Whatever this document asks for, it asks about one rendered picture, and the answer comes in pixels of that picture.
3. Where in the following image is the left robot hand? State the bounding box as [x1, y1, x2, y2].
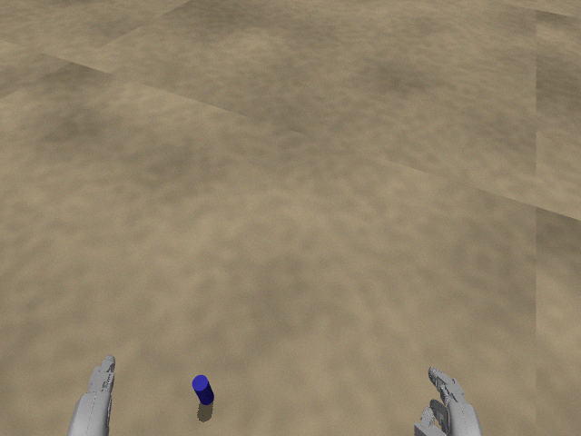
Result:
[66, 355, 115, 436]

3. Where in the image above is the right robot hand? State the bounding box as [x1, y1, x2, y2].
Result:
[414, 367, 483, 436]

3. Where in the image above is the can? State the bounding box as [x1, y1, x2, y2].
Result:
[192, 375, 214, 405]

